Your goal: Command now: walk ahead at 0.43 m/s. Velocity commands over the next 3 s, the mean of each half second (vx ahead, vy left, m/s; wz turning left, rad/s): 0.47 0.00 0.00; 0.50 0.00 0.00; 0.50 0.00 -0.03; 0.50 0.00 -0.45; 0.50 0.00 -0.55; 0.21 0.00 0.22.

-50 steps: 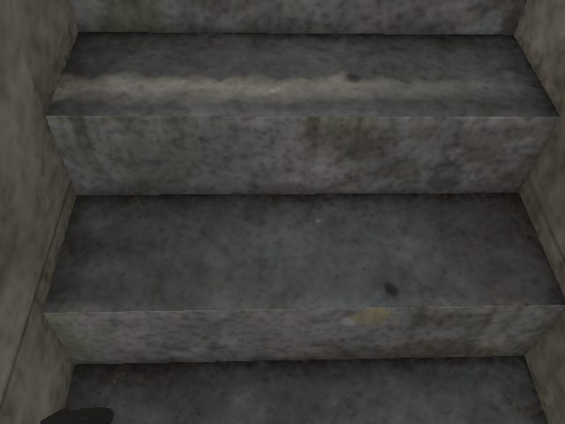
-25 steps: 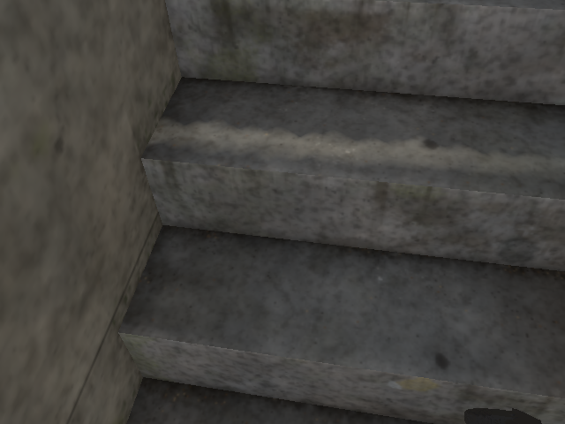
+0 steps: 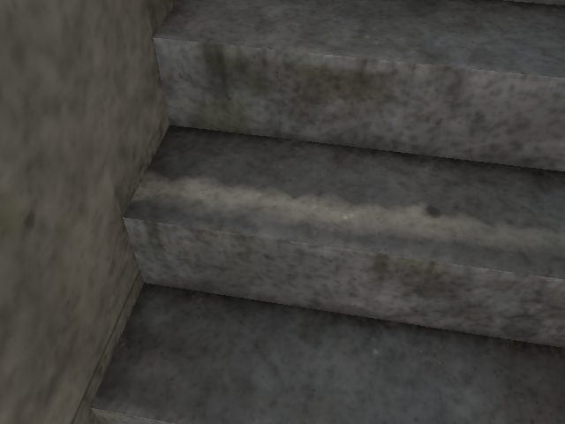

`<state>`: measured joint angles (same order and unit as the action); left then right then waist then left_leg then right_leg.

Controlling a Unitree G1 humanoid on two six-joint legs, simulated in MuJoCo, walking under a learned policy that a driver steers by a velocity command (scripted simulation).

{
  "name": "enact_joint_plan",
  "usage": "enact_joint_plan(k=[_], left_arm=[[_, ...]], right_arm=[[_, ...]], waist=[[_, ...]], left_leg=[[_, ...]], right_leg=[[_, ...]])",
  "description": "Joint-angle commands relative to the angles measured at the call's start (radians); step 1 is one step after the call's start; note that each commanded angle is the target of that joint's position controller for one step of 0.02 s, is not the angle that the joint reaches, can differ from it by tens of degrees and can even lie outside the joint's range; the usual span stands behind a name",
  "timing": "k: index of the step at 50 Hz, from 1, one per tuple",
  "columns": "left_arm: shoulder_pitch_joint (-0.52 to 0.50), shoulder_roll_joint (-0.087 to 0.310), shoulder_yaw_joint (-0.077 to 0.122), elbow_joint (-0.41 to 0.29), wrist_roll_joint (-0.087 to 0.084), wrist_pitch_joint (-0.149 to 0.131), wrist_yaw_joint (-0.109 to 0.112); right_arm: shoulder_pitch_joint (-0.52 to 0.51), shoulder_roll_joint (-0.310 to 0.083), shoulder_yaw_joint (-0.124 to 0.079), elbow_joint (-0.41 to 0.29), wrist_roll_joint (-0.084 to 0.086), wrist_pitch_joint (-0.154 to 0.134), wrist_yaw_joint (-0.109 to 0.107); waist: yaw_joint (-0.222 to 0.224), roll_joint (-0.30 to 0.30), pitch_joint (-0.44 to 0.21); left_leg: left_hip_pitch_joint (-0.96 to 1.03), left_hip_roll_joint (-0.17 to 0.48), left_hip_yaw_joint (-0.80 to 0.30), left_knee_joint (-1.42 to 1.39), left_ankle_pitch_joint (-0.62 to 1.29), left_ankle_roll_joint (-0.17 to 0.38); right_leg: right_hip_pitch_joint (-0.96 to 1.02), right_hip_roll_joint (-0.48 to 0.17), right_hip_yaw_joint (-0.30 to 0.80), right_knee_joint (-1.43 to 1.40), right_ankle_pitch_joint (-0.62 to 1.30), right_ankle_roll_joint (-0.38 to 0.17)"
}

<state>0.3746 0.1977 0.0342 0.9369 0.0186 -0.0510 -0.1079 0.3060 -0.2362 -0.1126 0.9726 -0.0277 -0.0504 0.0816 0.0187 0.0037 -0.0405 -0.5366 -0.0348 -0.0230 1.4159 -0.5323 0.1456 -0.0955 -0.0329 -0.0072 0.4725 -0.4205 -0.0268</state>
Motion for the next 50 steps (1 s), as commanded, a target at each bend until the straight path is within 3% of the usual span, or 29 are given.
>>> enact_joint_plan(k=[1,4,6,7,9,10,11,12,13,14,15,16,18,20,24,26,29,31,33,35,37,40,41,42,43,44,46,48,50], left_arm=[[0.415,0.046,-0.025,0.155,0.041,0.01,0.006],[0.117,0.013,-0.049,0.157,0.088,-0.027,0.028],[-0.226,0.246,-0.002,-0.011,0.016,-0.01,-0.024],[-0.14,0.378,0.031,0.031,0.016,-0.002,-0.034],[-0.095,0.416,0.07,0.072,0.006,-0.023,-0.048],[0.004,0.322,0.075,0.113,0.013,-0.028,-0.052],[0.116,0.15,0.055,0.075,0.067,-0.016,-0.082],[0.173,0.033,0.039,0.095,0.089,0.011,-0.112],[-0.047,0.107,0.067,-0.079,-0.003,-0.046,0.027],[-0.149,0.005,0.029,-0.176,0.034,-0.05,0.076],[-0.029,-0.081,0.014,0.036,-0.022,-0.001,0.052],[-0.047,-0.048,0.014,-0.007,-0.034,0.012,0.061],[-0.012,-0.05,0.001,-0.002,-0.025,0.021,0.077],[-0.105,0.007,0.0,-0.048,-0.044,0.031,0.088],[-0.218,-0.067,-0.049,-0.139,-0.038,0.052,0.095],[-0.321,0.02,-0.034,-0.216,-0.054,0.062,0.103],[-0.587,0.074,-0.02,-0.246,-0.064,0.073,0.103],[-0.565,-0.036,-0.064,-0.224,-0.029,0.09,0.076],[-0.541,-0.02,-0.057,-0.228,-0.005,0.062,0.063],[-0.547,-0.016,-0.053,-0.252,-0.01,0.083,0.031],[-0.492,0.014,-0.049,-0.26,0.034,0.102,0.015],[-0.309,0.077,-0.017,-0.225,-0.017,0.083,0.049],[-0.145,0.084,-0.008,-0.161,-0.025,0.084,0.045],[0.015,0.086,0.005,-0.081,-0.034,0.087,0.056],[0.041,0.098,0.018,-0.075,-0.01,0.101,0.05],[-0.019,0.115,0.026,-0.094,-0.007,0.077,0.031],[-0.206,0.039,0.012,-0.088,-0.057,0.028,0.01],[-0.182,-0.049,-0.016,-0.019,-0.052,-0.02,-0.017],[-0.154,-0.043,-0.02,0.002,-0.033,-0.032,-0.016]], right_arm=[[-0.36,0.067,0.041,-0.253,0.0,-0.025,-0.026],[-0.433,0.116,0.103,-0.401,-0.02,0.004,-0.059],[-0.382,-0.021,0.078,-0.447,0.025,0.036,-0.054],[-0.432,0.002,0.099,-0.508,0.062,0.067,-0.022],[-0.083,-0.007,0.1,-0.37,0.061,0.087,0.015],[0.035,-0.104,0.068,-0.32,0.028,0.093,0.013],[0.214,-0.208,0.037,-0.237,0.01,0.099,0.002],[0.374,-0.258,0.028,-0.186,-0.015,0.118,-0.016],[0.122,-0.223,0.003,-0.165,-0.034,0.042,-0.153],[-0.02,-0.173,0.028,-0.143,-0.011,0.008,-0.185],[-0.012,-0.004,0.098,-0.139,0.052,-0.001,-0.058],[-0.054,0.109,0.13,-0.094,0.027,-0.005,-0.006],[-0.044,0.161,0.159,-0.056,-0.002,0.007,0.044],[-0.058,0.143,0.155,-0.056,-0.013,0.013,0.072],[0.189,0.143,0.166,0.138,-0.06,0.003,0.08],[0.15,0.074,0.155,0.109,-0.081,-0.011,0.094],[0.34,0.0,0.129,0.15,-0.015,-0.025,0.086],[0.504,0.04,0.154,0.248,-0.015,-0.026,0.083],[0.401,0.053,0.155,0.216,-0.015,-0.045,0.08],[0.287,-0.04,0.15,0.211,-0.008,-0.054,0.076],[0.288,-0.137,0.134,0.245,0.025,-0.068,0.081],[0.231,-0.223,0.084,0.258,0.007,-0.029,0.121],[0.281,-0.129,0.097,0.285,-0.052,-0.016,0.15],[0.273,-0.004,0.116,0.273,-0.083,-0.005,0.173],[0.177,-0.016,0.097,0.251,-0.043,0.022,0.184],[0.156,-0.012,0.075,0.266,-0.005,0.023,0.148],[0.069,0.004,0.066,0.206,-0.041,-0.001,0.075],[-0.019,0.043,0.071,0.127,-0.065,0.0,0.022],[-0.051,0.085,0.081,0.082,-0.029,0.012,-0.003]], waist=[[0.164,-0.202,0.142],[-0.034,-0.013,0.08],[-0.205,-0.046,-0.011],[-0.261,-0.195,-0.037],[-0.361,-0.272,-0.113],[-0.351,-0.201,-0.169],[-0.277,0.065,-0.418],[-0.243,0.331,-0.482],[-0.149,0.157,-0.293],[-0.049,0.14,-0.137],[-0.1,0.486,-0.068],[-0.043,0.211,-0.013],[0.013,-0.045,-0.045],[0.012,-0.037,-0.054],[0.003,0.018,-0.009],[0.004,-0.027,-0.03],[-0.114,0.08,-0.03],[-0.156,0.141,-0.064],[-0.091,0.12,-0.087],[0.011,0.145,-0.14],[0.04,0.185,-0.187],[0.053,0.306,-0.21],[0.05,0.147,-0.36],[0.064,-0.094,-0.344],[0.104,-0.357,-0.198],[0.055,-0.139,-0.088],[-0.032,-0.008,-0.032],[-0.1,0.073,-0.053],[-0.108,0.025,-0.05]], left_leg=[[-1.098,0.01,-0.069,0.997,-0.413,0.117],[-1.048,0.106,-0.05,0.636,-0.308,0.137],[-0.142,0.048,0.133,0.032,0.004,0.012],[0.052,-0.066,0.19,0.101,-0.093,-0.079],[-0.078,-0.118,0.203,0.023,0.29,-0.033],[-0.069,-0.141,0.135,-0.226,0.341,0.031],[0.315,-0.055,-0.289,-0.447,0.493,0.175],[0.436,0.188,-0.859,-0.875,0.312,0.294],[0.297,0.292,-1.033,-1.062,-0.044,0.118],[0.11,0.234,-0.958,-1.109,-0.335,0.01],[0.017,0.166,-0.734,-0.929,-0.305,0.155],[-0.02,0.141,-0.556,-0.918,-0.144,0.139],[0.001,0.155,-0.448,-0.917,0.18,0.113],[-0.017,0.171,-0.337,-0.976,0.275,0.067],[0.158,0.186,-0.336,-0.99,0.207,0.021],[0.034,0.135,-0.209,-1.056,0.208,-0.059],[0.013,0.207,-0.306,-1.205,0.196,-0.072],[0.335,0.243,-0.319,-1.176,0.331,-0.058],[0.342,0.208,-0.181,-1.131,0.864,-0.066],[0.14,0.27,-0.109,-1.088,1.84,-0.011],[0.442,0.336,-0.109,-1.05,2.282,-0.006],[0.713,0.354,-0.104,-0.847,2.632,-0.009],[0.491,0.322,-0.112,-0.659,2.497,0.0],[0.145,0.229,-0.102,-0.406,1.723,-0.062],[-0.077,-0.005,-0.093,0.252,0.709,-0.131],[-0.347,-0.026,-0.179,0.705,0.567,-0.091],[-0.554,-0.022,-0.171,0.81,0.369,-0.078],[-0.56,0.011,-0.124,0.659,0.404,-0.093],[-0.625,0.034,-0.04,0.632,0.259,-0.125]], right_leg=[[0.507,-0.491,0.425,-0.187,0.682,-0.355],[0.222,-0.37,0.178,-0.329,0.407,-0.19],[-0.576,-0.183,0.009,-0.589,0.431,-0.188],[-0.7,-0.236,0.067,-0.578,0.877,-0.222],[-0.241,-0.257,-0.085,-0.28,1.825,-0.167],[-0.11,-0.221,-0.061,-0.013,1.953,-0.167],[-0.351,-0.125,0.048,0.367,1.515,-0.158],[-0.557,0.084,0.201,0.794,0.52,-0.11],[-0.522,0.181,0.243,1.317,0.346,-0.077],[-0.645,0.142,0.264,1.433,0.372,-0.086],[-0.924,0.109,0.415,1.513,0.532,-0.123],[-0.967,0.106,0.336,1.562,0.515,-0.148],[-1.087,0.079,0.267,1.573,0.613,-0.155],[-1.148,0.037,0.203,1.577,0.541,-0.101],[-1.571,0.058,0.189,2.043,0.371,-0.201],[-1.446,0.004,0.076,1.729,0.481,-0.16],[-1.467,-0.075,-0.092,1.674,0.26,-0.088],[-1.647,-0.077,-0.05,1.696,0.209,-0.12],[-1.441,-0.065,-0.109,1.519,0.136,-0.147],[-1.009,-0.003,-0.183,1.307,0.126,-0.177],[-0.959,0.053,-0.211,1.039,0.033,-0.142],[-0.785,0.145,-0.199,0.673,-0.002,-0.109],[-0.418,0.115,-0.003,0.661,0.256,-0.213],[-0.172,-0.007,0.26,0.431,0.498,-0.335],[-0.375,-0.201,0.633,0.085,0.375,-0.461],[-0.433,-0.206,0.651,0.02,0.108,-0.418],[-0.423,-0.191,0.493,-0.011,0.136,-0.377],[-0.369,-0.142,0.284,0.035,0.461,-0.302],[-0.317,-0.115,0.127,0.013,0.693,-0.264]])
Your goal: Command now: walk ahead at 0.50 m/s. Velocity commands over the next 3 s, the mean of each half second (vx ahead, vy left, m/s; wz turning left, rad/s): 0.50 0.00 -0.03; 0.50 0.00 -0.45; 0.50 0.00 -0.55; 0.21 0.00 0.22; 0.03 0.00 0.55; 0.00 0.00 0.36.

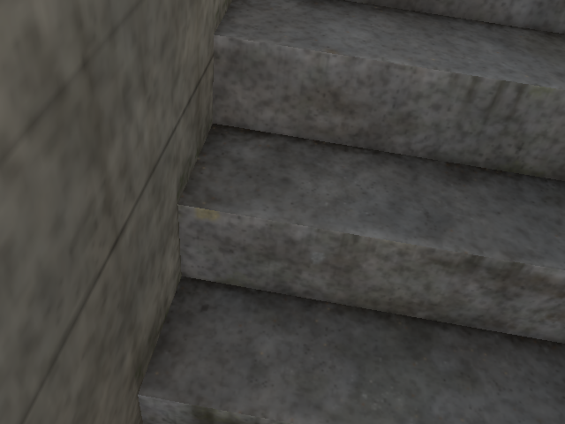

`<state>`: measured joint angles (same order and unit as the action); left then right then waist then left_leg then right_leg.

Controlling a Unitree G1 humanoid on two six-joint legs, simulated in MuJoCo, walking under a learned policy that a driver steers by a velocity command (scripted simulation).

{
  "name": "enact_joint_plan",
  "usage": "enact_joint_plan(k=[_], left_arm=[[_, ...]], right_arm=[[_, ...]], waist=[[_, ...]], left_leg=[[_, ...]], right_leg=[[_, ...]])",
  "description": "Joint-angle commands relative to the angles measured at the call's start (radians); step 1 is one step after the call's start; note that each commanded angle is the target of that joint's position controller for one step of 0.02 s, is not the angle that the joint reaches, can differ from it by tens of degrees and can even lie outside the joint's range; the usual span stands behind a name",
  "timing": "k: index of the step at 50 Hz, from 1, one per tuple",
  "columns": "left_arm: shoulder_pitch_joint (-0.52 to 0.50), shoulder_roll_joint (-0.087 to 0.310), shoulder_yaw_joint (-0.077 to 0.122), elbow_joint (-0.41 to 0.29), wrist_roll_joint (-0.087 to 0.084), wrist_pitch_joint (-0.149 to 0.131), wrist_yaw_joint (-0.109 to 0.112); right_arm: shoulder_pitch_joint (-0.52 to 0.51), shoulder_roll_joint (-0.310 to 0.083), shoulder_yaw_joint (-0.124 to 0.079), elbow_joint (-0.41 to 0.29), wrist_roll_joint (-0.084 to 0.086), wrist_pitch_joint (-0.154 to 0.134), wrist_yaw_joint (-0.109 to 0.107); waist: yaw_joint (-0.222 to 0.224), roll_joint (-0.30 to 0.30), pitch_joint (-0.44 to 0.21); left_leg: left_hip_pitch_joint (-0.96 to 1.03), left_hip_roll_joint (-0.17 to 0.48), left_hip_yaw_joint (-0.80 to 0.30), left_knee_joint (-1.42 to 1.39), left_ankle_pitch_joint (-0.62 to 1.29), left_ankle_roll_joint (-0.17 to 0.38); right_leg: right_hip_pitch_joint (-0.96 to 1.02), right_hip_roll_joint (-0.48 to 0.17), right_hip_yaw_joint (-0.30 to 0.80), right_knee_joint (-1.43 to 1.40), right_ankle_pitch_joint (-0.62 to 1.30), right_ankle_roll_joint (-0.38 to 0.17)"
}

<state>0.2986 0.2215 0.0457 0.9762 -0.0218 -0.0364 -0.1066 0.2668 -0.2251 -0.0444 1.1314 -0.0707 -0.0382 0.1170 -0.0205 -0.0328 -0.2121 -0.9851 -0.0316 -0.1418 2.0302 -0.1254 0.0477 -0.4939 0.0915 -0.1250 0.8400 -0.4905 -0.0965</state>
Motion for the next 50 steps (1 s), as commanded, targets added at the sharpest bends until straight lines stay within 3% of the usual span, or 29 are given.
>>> enact_joint_plan(k=[1,4,6,8,10,11,12,13,14,16,19,21,22,23,25,26,27,28,29,30,32,34,37,39,42,44,47,49,50], left_arm=[[-0.026,-0.026,-0.029,-0.029,0.023,-0.041,-0.018],[0.008,0.107,0.002,-0.01,0.05,-0.021,-0.001],[-0.186,0.159,0.009,-0.075,0.03,-0.015,-0.018],[-0.071,0.183,0.022,-0.057,-0.021,-0.018,-0.002],[-0.163,0.142,-0.009,-0.024,0.022,0.002,-0.02],[-0.113,0.082,-0.02,0.032,0.011,0.027,-0.037],[-0.025,-0.065,-0.055,0.095,0.019,0.061,-0.075],[0.047,-0.161,-0.089,0.044,0.046,0.078,-0.108],[0.0,-0.089,-0.08,-0.022,0.053,0.081,-0.115],[-0.227,-0.025,-0.056,-0.208,0.04,0.056,-0.022],[-0.405,-0.069,-0.106,-0.34,-0.005,0.077,0.059],[-0.5,0.035,-0.088,-0.393,-0.029,0.12,0.027],[-0.437,0.079,-0.057,-0.38,-0.042,0.13,-0.012],[-0.23,0.033,-0.072,-0.314,-0.022,0.137,-0.032],[-0.23,0.048,-0.072,-0.342,0.012,0.151,-0.017],[-0.176,-0.016,-0.058,-0.216,0.071,0.136,0.125],[-0.074,0.019,-0.058,-0.215,0.048,0.132,0.174],[0.176,0.098,-0.044,-0.215,-0.024,0.127,0.076],[0.204,0.21,-0.006,-0.11,0.005,0.13,0.045],[0.103,0.171,0.011,-0.227,-0.004,0.127,0.015],[0.011,0.081,-0.014,-0.214,-0.036,0.051,0.005],[-0.042,0.019,-0.047,-0.14,-0.045,-0.024,0.005],[-0.022,0.01,-0.058,-0.141,-0.031,-0.077,-0.008],[0.173,0.052,-0.038,-0.07,-0.009,-0.077,0.007],[0.46,0.122,-0.017,0.036,0.036,-0.064,0.02],[0.52,0.08,-0.042,0.095,0.11,-0.054,-0.004],[0.43,0.079,-0.04,0.038,0.078,-0.055,-0.003],[0.308,0.131,-0.037,0.006,0.04,-0.046,-0.021],[0.26,0.17,-0.037,-0.038,0.024,-0.05,-0.039]], right_arm=[[-0.045,0.053,0.013,-0.113,0.036,0.001,-0.038],[-0.079,0.054,0.03,-0.19,0.053,-0.014,-0.044],[-0.012,0.001,0.017,-0.208,0.026,0.011,-0.048],[-0.157,-0.101,-0.005,-0.26,0.027,0.073,-0.069],[0.222,-0.026,0.009,-0.128,0.026,0.114,-0.075],[0.346,-0.04,0.008,-0.051,0.02,0.124,-0.072],[0.439,0.046,0.025,0.0,-0.041,0.142,-0.075],[0.537,0.006,0.021,0.051,-0.059,0.131,-0.064],[0.514,-0.037,0.026,0.053,-0.036,0.085,-0.034],[0.447,0.091,0.068,0.131,0.0,0.006,0.005],[0.161,0.022,0.047,0.103,-0.076,-0.007,0.027],[-0.049,-0.17,0.002,-0.04,-0.034,0.009,0.052],[-0.067,-0.217,-0.01,-0.086,0.018,-0.006,0.049],[-0.061,-0.264,-0.003,-0.08,0.034,-0.014,0.057],[0.122,-0.255,-0.01,-0.036,0.054,-0.031,0.035],[0.02,-0.073,-0.016,-0.185,0.175,-0.097,-0.163],[0.047,-0.11,-0.01,-0.185,0.214,-0.13,-0.223],[0.267,-0.261,-0.06,0.021,-0.073,-0.027,0.023],[0.176,-0.024,-0.045,-0.09,-0.097,0.002,0.131],[0.167,-0.022,-0.043,-0.103,-0.037,0.012,0.141],[0.079,-0.007,-0.035,-0.167,-0.04,-0.012,0.066],[-0.043,0.033,-0.012,-0.29,-0.048,-0.025,-0.006],[-0.113,-0.046,-0.011,-0.395,0.002,-0.029,-0.083],[-0.256,-0.04,0.003,-0.502,0.038,-0.03,-0.089],[-0.327,-0.018,0.035,-0.633,0.015,-0.027,-0.095],[-0.307,0.039,0.056,-0.647,0.006,-0.01,-0.095],[-0.425,0.065,0.069,-0.727,-0.013,0.005,-0.076],[-0.711,0.038,0.071,-0.874,0.01,0.075,-0.048],[-0.569,0.051,0.067,-0.819,0.03,0.096,-0.027]], waist=[[-0.05,0.034,0.106],[-0.07,0.026,0.056],[-0.188,0.075,0.026],[-0.129,0.086,-0.02],[-0.276,0.024,0.009],[-0.265,0.137,0.036],[-0.237,0.252,0.136],[-0.16,0.297,0.103],[-0.102,0.165,-0.098],[-0.042,0.06,-0.106],[0.104,0.088,0.188],[0.21,0.141,0.129],[0.251,0.132,0.12],[0.288,0.151,0.08],[0.187,0.166,0.115],[0.196,0.013,0.053],[0.222,0.21,0.005],[0.269,0.374,-0.079],[0.092,-0.161,0.047],[0.118,-0.214,0.078],[0.072,-0.108,0.171],[-0.015,0.03,0.164],[-0.047,0.066,0.142],[0.017,-0.01,0.103],[0.04,0.03,0.095],[0.044,0.134,0.157],[-0.004,0.05,0.193],[-0.059,-0.061,0.117],[-0.099,-0.078,0.14]], left_leg=[[-0.153,0.052,0.135,-0.042,-0.188,-0.044],[-0.036,0.056,0.184,-0.165,-0.19,0.007],[0.34,0.083,0.21,-0.558,0.069,0.02],[0.32,-0.018,0.314,-0.941,-0.081,-0.055],[0.64,0.034,0.162,-1.523,0.171,-0.042],[0.693,0.02,0.222,-1.774,0.287,0.005],[0.843,0.139,0.122,-1.812,0.441,0.093],[1.096,0.225,-0.051,-1.503,1.03,0.217],[1.253,0.363,-0.195,-1.491,1.128,0.294],[1.448,0.423,-0.076,-1.532,1.129,0.257],[0.961,0.316,0.042,-1.812,0.609,0.204],[0.13,0.2,0.168,-2.056,0.882,0.193],[0.082,0.188,0.202,-2.013,1.27,0.122],[0.312,0.3,0.222,-1.869,1.712,0.111],[0.866,0.391,0.142,-1.698,2.021,0.078],[0.878,0.34,0.245,-1.635,1.96,-0.035],[0.876,0.372,0.203,-1.492,2.06,-0.01],[0.952,0.348,0.109,-1.074,1.891,0.096],[0.586,0.033,0.183,-0.531,0.368,0.011],[0.268,-0.067,-0.001,0.045,0.169,0.016],[-0.092,-0.071,-0.047,0.252,0.028,0.052],[-0.164,-0.058,-0.021,0.286,-0.073,0.032],[-0.187,0.027,0.094,0.22,-0.197,-0.064],[-0.283,-0.012,0.135,0.389,-0.405,-0.008],[-0.444,0.002,0.114,0.433,-0.526,0.06],[-0.695,0.041,0.025,0.39,-0.414,0.064],[-0.451,0.065,0.189,0.059,-0.265,0.081],[0.303,-0.019,0.305,-0.468,-0.569,0.032],[0.344,-0.043,0.326,-0.473,-0.44,-0.003]], right_leg=[[0.105,-0.242,0.181,-0.392,0.931,-0.173],[0.125,-0.216,0.122,-0.447,1.069,-0.12],[-0.057,-0.207,0.063,-0.519,1.289,-0.135],[0.201,-0.17,0.095,-0.4,1.721,-0.157],[0.186,-0.229,0.129,-0.084,1.527,-0.145],[0.17,-0.153,0.082,0.26,1.234,-0.13],[-0.194,-0.091,0.029,0.779,0.33,-0.135],[-0.686,-0.032,0.183,1.305,0.119,-0.142],[-0.885,-0.014,0.302,1.582,0.008,-0.154],[-1.262,0.004,0.254,1.729,-0.175,-0.121],[-1.185,-0.185,0.056,1.263,-0.11,-0.097],[-0.273,-0.151,-0.039,1.022,0.258,-0.127],[-0.142,-0.063,-0.119,1.115,0.371,-0.097],[-0.192,-0.051,-0.078,1.067,0.38,-0.085],[-0.484,-0.02,-0.104,0.608,0.06,-0.06],[-0.181,0.012,-0.082,0.549,-0.075,-0.085],[-0.074,0.058,-0.041,0.445,-0.141,-0.107],[-0.073,0.044,0.268,0.156,0.121,-0.167],[-0.047,-0.047,0.652,-0.158,0.573,-0.338],[-0.092,-0.154,0.75,-0.231,0.351,-0.399],[-0.067,-0.147,0.718,-0.288,0.066,-0.344],[-0.033,-0.149,0.656,-0.313,0.296,-0.296],[-0.068,-0.144,0.488,-0.315,0.732,-0.217],[0.028,-0.123,0.459,-0.316,0.9,-0.171],[0.314,-0.161,0.534,-0.306,1.03,-0.151],[0.534,-0.263,0.715,-0.286,0.794,-0.21],[0.239,-0.117,0.63,-0.408,0.606,-0.21],[-0.353,-0.197,0.735,-0.69,1.18,-0.333],[-0.245,-0.249,0.682,-0.633,1.648,-0.319]])
Over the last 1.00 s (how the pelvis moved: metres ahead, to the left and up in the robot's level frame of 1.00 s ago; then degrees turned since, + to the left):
0.44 0.05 0.34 0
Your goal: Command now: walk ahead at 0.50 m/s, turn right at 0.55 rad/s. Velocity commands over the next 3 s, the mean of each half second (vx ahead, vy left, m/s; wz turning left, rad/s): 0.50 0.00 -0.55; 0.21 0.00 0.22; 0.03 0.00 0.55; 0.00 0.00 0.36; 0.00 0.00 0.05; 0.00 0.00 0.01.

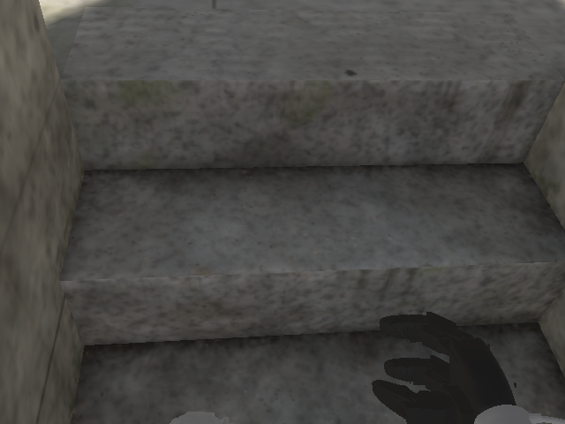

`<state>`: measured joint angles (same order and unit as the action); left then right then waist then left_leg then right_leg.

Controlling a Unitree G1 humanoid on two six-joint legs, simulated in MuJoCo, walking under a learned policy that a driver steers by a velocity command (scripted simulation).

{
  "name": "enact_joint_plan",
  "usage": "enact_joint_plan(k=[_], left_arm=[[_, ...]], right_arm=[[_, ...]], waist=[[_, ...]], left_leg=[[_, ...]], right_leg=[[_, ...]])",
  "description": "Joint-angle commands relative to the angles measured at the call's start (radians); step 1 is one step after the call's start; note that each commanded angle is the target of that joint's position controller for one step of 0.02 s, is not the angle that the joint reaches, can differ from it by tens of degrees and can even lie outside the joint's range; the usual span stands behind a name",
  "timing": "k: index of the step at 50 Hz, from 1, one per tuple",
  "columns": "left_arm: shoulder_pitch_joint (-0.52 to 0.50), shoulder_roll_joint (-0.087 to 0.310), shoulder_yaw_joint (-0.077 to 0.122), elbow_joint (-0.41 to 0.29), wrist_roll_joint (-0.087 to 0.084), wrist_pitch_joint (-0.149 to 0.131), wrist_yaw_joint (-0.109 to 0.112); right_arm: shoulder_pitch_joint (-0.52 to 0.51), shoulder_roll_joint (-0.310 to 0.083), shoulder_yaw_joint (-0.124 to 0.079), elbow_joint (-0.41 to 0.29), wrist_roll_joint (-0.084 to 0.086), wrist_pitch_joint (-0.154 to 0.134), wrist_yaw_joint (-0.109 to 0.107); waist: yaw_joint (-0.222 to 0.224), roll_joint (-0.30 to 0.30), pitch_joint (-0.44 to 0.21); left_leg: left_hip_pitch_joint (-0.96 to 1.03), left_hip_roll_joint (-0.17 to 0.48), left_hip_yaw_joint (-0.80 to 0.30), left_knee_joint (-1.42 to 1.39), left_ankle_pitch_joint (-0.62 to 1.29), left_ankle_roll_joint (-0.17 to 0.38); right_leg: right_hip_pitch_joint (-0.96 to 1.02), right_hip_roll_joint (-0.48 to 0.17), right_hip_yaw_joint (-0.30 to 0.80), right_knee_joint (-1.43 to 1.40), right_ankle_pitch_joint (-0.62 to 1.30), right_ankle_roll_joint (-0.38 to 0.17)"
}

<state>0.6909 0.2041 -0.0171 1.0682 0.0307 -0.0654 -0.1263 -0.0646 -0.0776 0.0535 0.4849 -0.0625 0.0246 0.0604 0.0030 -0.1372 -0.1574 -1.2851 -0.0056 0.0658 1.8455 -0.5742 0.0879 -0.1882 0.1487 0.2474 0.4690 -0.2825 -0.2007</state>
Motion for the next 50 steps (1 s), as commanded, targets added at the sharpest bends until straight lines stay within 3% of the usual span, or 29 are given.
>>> enact_joint_plan(k=[1,2,3,4,5,6,7,8,10,12,14,17,19,22,23,24,26,27,28,29,30,31,32,35,37,40,43,47,50], left_arm=[[-0.169,0.244,0.043,-0.158,-0.054,-0.024,-0.019],[-0.178,0.259,0.06,-0.161,-0.064,-0.023,-0.019],[-0.131,0.187,0.045,-0.11,0.008,-0.021,-0.045],[-0.115,0.091,0.009,-0.14,0.059,-0.023,-0.073],[-0.231,0.135,0.024,-0.099,0.024,0.008,-0.073],[-0.345,0.157,0.032,-0.136,-0.019,0.007,-0.072],[-0.402,0.145,0.036,-0.148,-0.033,0.013,-0.045],[-0.403,0.099,0.02,-0.171,-0.017,0.012,-0.021],[-0.37,-0.038,-0.012,-0.223,0.012,0.04,0.014],[-0.424,-0.045,-0.022,-0.281,-0.017,0.059,0.021],[-0.472,0.001,-0.014,-0.301,-0.039,0.069,0.014],[-0.708,0.019,-0.04,-0.384,-0.016,0.046,0.028],[-0.848,-0.051,-0.083,-0.44,-0.018,0.022,0.058],[-0.951,0.028,-0.08,-0.514,-0.019,0.061,0.055],[-0.983,0.018,-0.087,-0.507,-0.005,0.085,0.04],[-1.074,0.031,-0.088,-0.55,-0.03,0.105,0.044],[-0.766,0.048,-0.044,-0.438,-0.079,0.062,0.03],[-0.678,0.105,-0.033,-0.389,-0.116,0.032,0.031],[-0.429,0.211,0.011,-0.305,-0.071,0.037,0.039],[-0.2,0.274,0.052,-0.195,-0.01,0.041,0.056],[-0.081,0.307,0.087,-0.145,-0.011,0.031,0.054],[-0.167,0.283,0.091,-0.112,-0.018,0.003,0.062],[-0.258,0.271,0.094,-0.138,-0.064,-0.014,0.056],[-0.544,-0.07,0.002,-0.167,-0.021,0.002,0.022],[-0.674,-0.113,-0.013,-0.222,-0.01,-0.019,0.016],[-0.911,0.118,0.077,-0.294,0.051,-0.055,0.032],[-0.891,0.185,0.131,-0.28,0.059,-0.033,0.063],[-0.712,0.177,0.137,-0.285,0.027,-0.059,0.101],[-0.635,0.167,0.145,-0.279,0.016,-0.057,0.097]], right_arm=[[-0.103,-0.101,-0.027,-0.123,0.012,0.047,0.027],[0.064,-0.141,-0.051,-0.072,0.005,0.045,0.009],[0.359,-0.205,-0.086,0.042,-0.004,0.037,-0.017],[0.569,-0.28,-0.11,0.117,0.029,0.028,-0.036],[0.555,-0.296,-0.102,0.113,-0.028,0.036,-0.039],[0.527,-0.341,-0.111,0.167,-0.014,-0.009,-0.047],[0.482,-0.268,-0.094,0.243,0.007,-0.039,-0.038],[0.391,-0.123,-0.055,0.323,0.015,-0.063,-0.03],[0.183,0.092,0.003,0.384,0.013,-0.117,-0.028],[0.101,0.043,-0.005,0.375,0.001,-0.17,-0.053],[0.089,-0.103,-0.042,0.385,-0.045,-0.209,-0.063],[0.393,-0.164,-0.043,0.474,-0.036,-0.18,-0.042],[0.578,-0.143,-0.037,0.575,-0.061,-0.149,-0.04],[0.5,-0.216,-0.052,0.542,-0.069,-0.134,0.004],[0.409,-0.267,-0.073,0.478,0.003,-0.132,0.025],[0.495,-0.314,-0.096,0.515,0.026,-0.127,0.046],[0.532,-0.348,-0.109,0.479,0.083,-0.153,0.057],[0.722,-0.326,-0.098,0.499,0.031,-0.185,0.078],[0.692,-0.337,-0.105,0.457,0.013,-0.192,0.088],[0.697,-0.255,-0.113,0.446,0.04,-0.173,0.102],[0.651,-0.286,-0.151,0.435,0.101,-0.153,0.089],[0.559,-0.222,-0.154,0.449,0.124,-0.151,0.066],[0.587,-0.128,-0.125,0.485,0.125,-0.171,0.049],[0.421,-0.031,-0.051,0.411,0.14,-0.124,0.0],[0.488,-0.091,-0.053,0.424,0.142,-0.094,-0.009],[0.552,-0.118,-0.065,0.423,0.16,-0.079,0.027],[0.603,-0.122,-0.065,0.41,0.134,-0.084,0.043],[0.386,-0.171,-0.085,0.289,0.072,-0.057,0.007],[0.387,-0.154,-0.086,0.256,0.063,-0.05,-0.018]], waist=[[-0.152,0.028,0.01],[-0.177,0.013,-0.069],[-0.215,0.159,-0.257],[-0.232,0.398,-0.4],[-0.33,0.488,-0.164],[-0.251,0.425,0.096],[-0.172,0.339,0.138],[-0.071,0.132,0.137],[0.084,0.041,0.162],[0.143,0.108,0.164],[0.159,0.141,0.168],[0.026,0.123,0.133],[-0.046,0.169,0.175],[0.011,0.18,0.159],[0.029,0.206,0.16],[0.001,0.258,0.184],[0.107,0.25,0.056],[0.093,0.137,-0.177],[0.176,0.029,-0.344],[0.182,-0.124,-0.461],[0.226,-0.205,-0.441],[0.198,-0.227,-0.182],[0.146,-0.269,-0.155],[0.002,0.096,0.006],[-0.078,0.131,0.011],[-0.212,0.12,0.019],[-0.146,0.146,0.051],[-0.001,0.123,0.103],[0.042,0.101,0.106]], left_leg=[[0.66,-0.08,0.086,-0.519,0.115,-0.064],[0.723,-0.141,0.086,-0.747,0.135,-0.067],[1.061,-0.076,-0.158,-0.868,0.287,0.05],[1.41,0.185,-0.775,-1.162,0.185,0.313],[1.217,0.388,-1.22,-1.435,-0.252,0.43],[1.012,0.37,-1.174,-1.461,-0.53,0.362],[0.96,0.361,-0.996,-1.438,-0.445,0.319],[0.928,0.346,-0.731,-1.398,-0.255,0.255],[0.822,0.238,-0.309,-1.405,0.034,0.132],[0.732,0.205,-0.065,-1.524,0.171,0.066],[0.574,0.145,0.071,-1.579,0.192,0.036],[1.078,0.265,0.005,-1.574,0.222,0.067],[1.431,0.365,-0.069,-1.614,0.206,0.083],[1.163,0.363,0.009,-1.752,0.199,0.055],[0.934,0.339,0.068,-1.834,0.224,0.102],[0.925,0.369,0.039,-1.856,0.268,0.101],[1.105,0.315,0.174,-1.588,1.193,0.105],[0.844,0.248,0.1,-1.324,1.572,0.048],[0.623,0.189,-0.009,-1.052,1.108,-0.005],[0.533,0.106,-0.101,-0.759,0.396,-0.05],[0.576,0.03,-0.247,-0.179,0.393,-0.083],[0.46,0.033,-0.288,0.022,0.426,-0.059],[0.44,0.08,-0.275,0.218,0.362,-0.056],[0.325,0.097,-0.26,0.139,0.412,-0.035],[0.37,0.12,-0.265,-0.042,0.335,-0.098],[0.804,0.126,-0.115,-0.196,0.38,-0.143],[0.67,0.104,-0.155,-0.087,0.392,-0.118],[0.51,0.125,-0.073,-0.517,0.23,-0.159],[0.519,0.118,-0.044,-0.728,0.16,-0.202]], right_leg=[[-0.294,-0.358,0.282,-0.179,1.817,-0.208],[-0.038,-0.375,0.262,-0.042,2.063,-0.212],[-0.108,-0.273,0.192,0.351,2.155,-0.135],[-0.521,-0.131,0.178,0.659,1.423,-0.005],[-0.778,-0.021,0.107,1.257,0.406,0.086],[-1.006,-0.071,0.027,1.591,0.397,0.063],[-1.105,-0.074,-0.004,1.78,0.29,0.036],[-1.17,-0.082,-0.005,1.861,0.21,-0.015],[-1.136,-0.156,-0.011,1.703,0.122,-0.037],[-1.06,-0.226,-0.123,1.618,0.025,0.017],[-0.889,-0.227,-0.2,1.638,0.08,0.033],[-1.283,-0.278,-0.118,1.664,-0.043,-0.023],[-1.608,-0.311,-0.076,1.573,-0.182,-0.078],[-1.165,-0.392,-0.155,1.097,0.057,-0.093],[-0.841,-0.327,-0.33,0.978,-0.073,-0.016],[-0.78,-0.29,-0.307,0.96,-0.284,0.046],[-0.511,-0.132,-0.438,0.821,-0.109,0.097],[-0.073,-0.171,-0.221,0.796,0.248,0.031],[0.297,-0.278,0.06,0.558,0.323,-0.02],[0.454,-0.467,0.345,0.24,0.486,-0.027],[0.256,-0.569,0.525,0.108,0.504,-0.059],[-0.023,-0.521,0.405,0.066,0.148,-0.006],[-0.118,-0.571,0.288,0.182,0.362,-0.048],[-0.447,-0.536,0.169,0.032,-0.254,0.091],[-0.467,-0.531,-0.047,0.003,-0.111,0.104],[-0.627,-0.436,-0.445,-0.116,0.259,0.127],[-0.367,-0.49,-0.463,-0.123,0.388,0.05],[-0.021,-0.477,-0.436,-0.12,0.1,0.041],[0.077,-0.572,-0.362,-0.116,0.013,0.014]])
Over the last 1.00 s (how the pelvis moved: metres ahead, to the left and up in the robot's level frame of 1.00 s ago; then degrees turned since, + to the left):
0.34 -0.06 0.23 -15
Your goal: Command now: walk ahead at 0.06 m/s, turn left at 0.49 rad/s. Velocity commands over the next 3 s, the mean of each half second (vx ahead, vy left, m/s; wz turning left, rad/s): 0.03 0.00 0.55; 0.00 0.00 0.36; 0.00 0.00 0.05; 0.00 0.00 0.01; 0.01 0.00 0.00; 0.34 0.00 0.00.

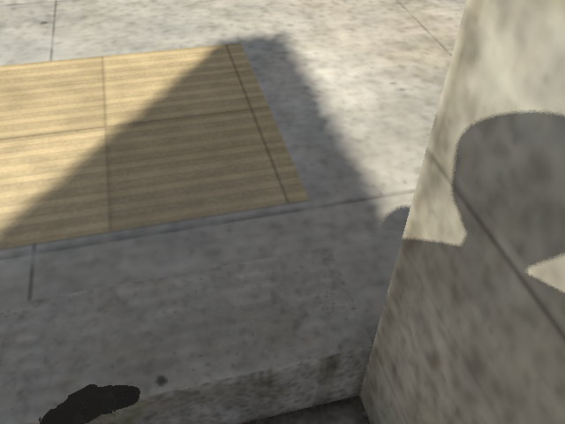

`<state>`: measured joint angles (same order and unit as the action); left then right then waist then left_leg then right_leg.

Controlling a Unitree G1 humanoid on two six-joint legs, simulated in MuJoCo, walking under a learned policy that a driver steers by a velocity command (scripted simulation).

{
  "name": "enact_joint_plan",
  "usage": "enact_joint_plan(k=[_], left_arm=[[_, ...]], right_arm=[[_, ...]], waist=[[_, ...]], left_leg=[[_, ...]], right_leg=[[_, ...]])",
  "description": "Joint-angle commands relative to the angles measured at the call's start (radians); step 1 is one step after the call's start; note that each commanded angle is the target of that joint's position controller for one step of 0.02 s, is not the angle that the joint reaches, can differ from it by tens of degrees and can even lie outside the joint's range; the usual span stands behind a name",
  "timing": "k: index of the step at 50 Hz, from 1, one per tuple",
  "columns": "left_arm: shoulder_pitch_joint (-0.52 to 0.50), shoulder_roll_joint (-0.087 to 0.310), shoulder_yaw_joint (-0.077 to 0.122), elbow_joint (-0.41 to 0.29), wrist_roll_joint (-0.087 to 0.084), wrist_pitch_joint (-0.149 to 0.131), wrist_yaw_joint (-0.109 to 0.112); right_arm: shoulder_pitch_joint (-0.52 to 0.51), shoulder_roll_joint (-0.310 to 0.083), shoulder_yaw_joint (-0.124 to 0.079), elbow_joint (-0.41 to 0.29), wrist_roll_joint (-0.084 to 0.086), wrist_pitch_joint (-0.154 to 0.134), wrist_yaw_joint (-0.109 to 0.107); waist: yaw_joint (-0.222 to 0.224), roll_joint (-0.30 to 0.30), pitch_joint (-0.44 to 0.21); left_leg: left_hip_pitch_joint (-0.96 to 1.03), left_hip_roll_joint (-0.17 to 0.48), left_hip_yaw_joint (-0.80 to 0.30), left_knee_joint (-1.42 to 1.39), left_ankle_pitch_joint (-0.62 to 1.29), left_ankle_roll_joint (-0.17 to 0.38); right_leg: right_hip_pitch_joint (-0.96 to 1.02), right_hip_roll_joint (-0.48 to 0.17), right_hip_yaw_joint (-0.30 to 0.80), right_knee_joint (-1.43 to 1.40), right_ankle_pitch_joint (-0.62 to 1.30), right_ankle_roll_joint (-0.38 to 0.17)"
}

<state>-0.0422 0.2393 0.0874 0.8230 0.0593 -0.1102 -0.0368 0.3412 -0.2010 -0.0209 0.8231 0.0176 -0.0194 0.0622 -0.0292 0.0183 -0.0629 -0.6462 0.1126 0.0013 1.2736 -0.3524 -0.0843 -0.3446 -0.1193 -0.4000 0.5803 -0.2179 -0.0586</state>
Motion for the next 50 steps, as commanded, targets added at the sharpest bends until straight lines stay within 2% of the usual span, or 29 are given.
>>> enact_joint_plan(k=[1,5,6,7,8,9,11,14,15,17,22,25,26,27,29,30,31,32,33,34,35,38,41,42,45,46,47,48,50], left_arm=[[0.099,0.138,0.044,-0.032,-0.01,-0.012,0.011],[-0.012,0.111,0.036,-0.095,-0.038,-0.008,0.027],[-0.003,0.071,0.028,-0.097,-0.057,-0.001,0.023],[-0.001,-0.014,0.013,-0.148,-0.067,0.005,0.02],[-0.082,-0.01,0.009,-0.253,-0.078,-0.013,0.043],[-0.184,0.036,0.007,-0.299,-0.084,-0.016,0.048],[-0.094,0.07,0.017,-0.269,-0.052,0.008,0.052],[0.055,0.091,0.011,-0.253,-0.022,0.012,0.051],[0.076,0.083,0.009,-0.247,-0.023,0.018,0.057],[0.085,0.079,-0.008,-0.253,-0.039,0.033,0.07],[0.16,0.019,-0.032,-0.305,-0.071,0.013,0.032],[0.179,0.026,-0.038,-0.346,-0.074,0.01,0.016],[0.182,0.039,-0.031,-0.36,-0.054,0.012,0.027],[0.223,0.036,-0.022,-0.387,-0.058,0.016,0.039],[0.332,0.1,0.004,-0.379,-0.04,0.012,0.064],[0.316,0.193,0.023,-0.366,-0.033,0.017,0.067],[0.352,0.188,0.017,-0.379,-0.02,0.023,0.065],[0.354,0.152,0.0,-0.356,-0.044,0.02,0.054],[0.295,0.132,-0.017,-0.352,-0.027,0.02,0.031],[0.249,0.075,-0.047,-0.34,0.006,0.032,0.021],[0.238,0.006,-0.081,-0.337,0.004,0.023,0.024],[0.204,0.001,-0.102,-0.352,-0.025,0.007,0.03],[0.085,0.059,-0.093,-0.367,-0.097,-0.006,0.033],[0.143,0.113,-0.07,-0.347,-0.093,-0.013,0.033],[0.229,0.114,-0.052,-0.301,-0.073,0.005,0.009],[0.277,0.024,-0.074,-0.307,-0.08,-0.002,0.005],[0.432,0.01,-0.076,-0.311,-0.056,-0.017,0.028],[0.362,0.03,-0.071,-0.334,-0.055,-0.02,0.046],[0.294,0.033,-0.054,-0.359,-0.071,-0.009,0.055]], right_arm=[[-0.013,-0.02,-0.011,-0.093,-0.023,-0.009,-0.023],[0.023,-0.016,-0.047,-0.082,-0.03,-0.051,-0.031],[0.042,-0.042,-0.057,-0.056,-0.025,-0.071,-0.027],[0.062,-0.11,-0.072,-0.043,-0.027,-0.093,-0.039],[0.145,-0.244,-0.109,-0.023,0.023,-0.098,-0.049],[0.217,-0.236,-0.127,-0.009,0.017,-0.112,-0.044],[0.052,-0.214,-0.114,-0.056,0.01,-0.101,-0.073],[-0.094,-0.189,-0.103,-0.136,0.036,-0.089,-0.084],[-0.1,-0.178,-0.095,-0.136,0.045,-0.091,-0.09],[-0.112,-0.157,-0.083,-0.166,0.018,-0.087,-0.101],[-0.168,-0.183,-0.083,-0.21,-0.027,-0.055,-0.089],[-0.18,-0.201,-0.094,-0.211,-0.014,-0.063,-0.061],[-0.17,-0.2,-0.094,-0.211,-0.005,-0.063,-0.058],[-0.227,-0.214,-0.105,-0.225,-0.002,-0.058,-0.047],[-0.289,-0.123,-0.079,-0.242,0.003,-0.049,-0.026],[-0.22,-0.049,-0.05,-0.262,-0.026,-0.042,-0.019],[-0.198,-0.12,-0.058,-0.224,-0.08,-0.037,-0.01],[-0.229,-0.175,-0.075,-0.217,-0.08,-0.041,-0.012],[-0.251,-0.18,-0.067,-0.214,-0.06,-0.043,-0.029],[-0.274,-0.171,-0.043,-0.236,-0.05,-0.03,-0.052],[-0.309,-0.153,-0.028,-0.252,-0.058,-0.029,-0.059],[-0.3,-0.121,0.009,-0.266,-0.06,-0.026,-0.024],[-0.268,-0.073,0.041,-0.246,-0.084,-0.024,0.045],[-0.333,-0.051,0.044,-0.257,-0.073,-0.023,0.067],[-0.304,-0.111,0.018,-0.26,-0.038,-0.069,0.022],[-0.314,-0.158,0.007,-0.268,-0.033,-0.089,0.001],[-0.4,-0.251,-0.008,-0.301,-0.02,-0.091,-0.007],[-0.389,-0.208,0.001,-0.295,-0.016,-0.081,-0.006],[-0.386,-0.137,0.017,-0.283,-0.01,-0.063,0.003]], waist=[[0.069,-0.074,0.008],[-0.01,-0.129,0.034],[-0.023,-0.058,0.02],[0.006,0.154,-0.001],[-0.016,0.28,-0.029],[-0.114,0.31,-0.024],[-0.069,0.182,0.021],[-0.003,0.035,-0.05],[0.006,0.038,-0.066],[0.0,0.059,-0.065],[0.042,0.07,-0.049],[0.033,0.091,-0.027],[0.026,0.078,-0.033],[0.077,0.121,-0.056],[0.128,0.009,-0.057],[0.044,-0.279,-0.125],[0.087,-0.262,-0.176],[0.089,-0.095,-0.136],[0.061,-0.099,-0.044],[0.064,-0.078,-0.064],[0.066,0.012,-0.047],[0.045,-0.028,-0.086],[-0.003,-0.042,-0.034],[0.045,-0.078,0.007],[0.035,-0.077,0.017],[0.055,0.008,-0.066],[0.163,0.184,-0.21],[0.132,0.172,-0.167],[0.125,0.113,-0.115]], left_leg=[[-0.11,0.001,0.018,-0.204,-0.07,-0.024],[0.033,-0.034,0.006,-0.533,0.055,0.091],[0.135,-0.071,0.009,-0.688,0.177,0.137],[0.168,0.054,-0.238,-0.786,0.493,0.285],[0.408,0.177,-0.539,-0.842,0.537,0.443],[0.448,0.163,-0.544,-0.888,0.324,0.411],[0.326,0.075,-0.501,-0.905,-0.091,0.336],[0.357,0.117,-0.602,-0.871,-0.084,0.372],[0.393,0.116,-0.634,-0.877,-0.086,0.377],[0.404,0.084,-0.584,-0.885,-0.043,0.369],[0.268,0.0,-0.456,-0.829,0.139,0.336],[0.277,0.006,-0.455,-0.796,0.324,0.337],[0.338,0.023,-0.492,-0.776,0.37,0.376],[0.332,0.031,-0.511,-0.73,0.538,0.381],[0.116,-0.082,-0.418,-0.526,0.41,0.268],[-0.151,-0.272,-0.197,-0.33,0.063,0.097],[-0.262,-0.233,-0.165,0.036,-0.313,0.005],[-0.323,-0.19,-0.146,0.325,-0.249,-0.014],[-0.371,-0.163,-0.159,0.519,-0.149,-0.005],[-0.374,-0.188,-0.201,0.534,-0.023,0.011],[-0.379,-0.174,-0.214,0.427,0.033,0.011],[-0.266,-0.081,-0.184,0.258,-0.006,-0.014],[0.082,-0.001,0.054,-0.261,-0.085,-0.042],[0.187,-0.003,0.085,-0.385,-0.073,-0.046],[0.263,-0.029,0.048,-0.634,0.288,0.071],[0.39,0.013,-0.033,-0.688,0.599,0.143],[0.527,0.104,-0.195,-0.661,0.875,0.312],[0.474,0.139,-0.272,-0.69,0.825,0.366],[0.42,0.138,-0.286,-0.724,0.582,0.313]], right_leg=[[0.243,-0.34,0.309,-0.224,-0.066,-0.124],[0.205,-0.321,0.266,-0.172,-0.114,-0.053],[0.167,-0.278,0.239,-0.08,-0.085,-0.021],[0.095,-0.117,0.097,0.18,-0.112,0.072],[-0.225,0.056,0.081,0.344,-0.254,0.174],[-0.384,0.088,0.193,0.598,-0.384,0.183],[-0.516,0.076,0.404,0.815,-0.232,0.139],[-0.572,0.077,0.531,0.837,-0.142,0.123],[-0.59,0.081,0.535,0.832,-0.119,0.129],[-0.574,0.094,0.525,0.771,-0.089,0.16],[-0.298,0.126,0.473,0.468,-0.079,0.163],[-0.151,0.143,0.405,0.21,-0.204,0.113],[-0.099,0.149,0.388,0.101,-0.154,0.095],[0.013,0.148,0.403,0.049,-0.013,0.05],[0.281,0.067,0.519,-0.11,0.198,-0.07],[0.534,-0.17,0.818,-0.114,0.639,-0.315],[0.484,-0.344,1.065,-0.196,0.592,-0.422],[0.421,-0.28,1.0,-0.186,0.419,-0.369],[0.292,-0.192,0.845,-0.165,0.339,-0.294],[0.23,-0.113,0.726,-0.157,0.401,-0.281],[0.246,-0.101,0.671,-0.144,0.435,-0.254],[0.229,-0.056,0.58,-0.131,0.383,-0.184],[0.01,0.061,0.395,-0.121,0.322,-0.071],[-0.037,0.036,0.439,-0.154,0.268,-0.086],[0.087,-0.061,0.542,-0.096,0.224,-0.129],[0.079,-0.011,0.505,-0.003,0.192,-0.062],[0.056,0.087,0.418,0.09,0.063,0.036],[0.021,0.096,0.376,0.133,-0.062,0.105],[-0.009,0.09,0.371,0.132,-0.126,0.129]])
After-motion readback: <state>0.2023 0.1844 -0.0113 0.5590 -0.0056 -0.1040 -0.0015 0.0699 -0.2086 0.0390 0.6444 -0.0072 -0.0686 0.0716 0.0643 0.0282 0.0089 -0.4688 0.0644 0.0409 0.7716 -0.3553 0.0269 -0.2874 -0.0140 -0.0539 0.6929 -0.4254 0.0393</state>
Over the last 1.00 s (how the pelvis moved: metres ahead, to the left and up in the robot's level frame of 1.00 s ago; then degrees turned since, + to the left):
0.34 -0.23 0.37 -7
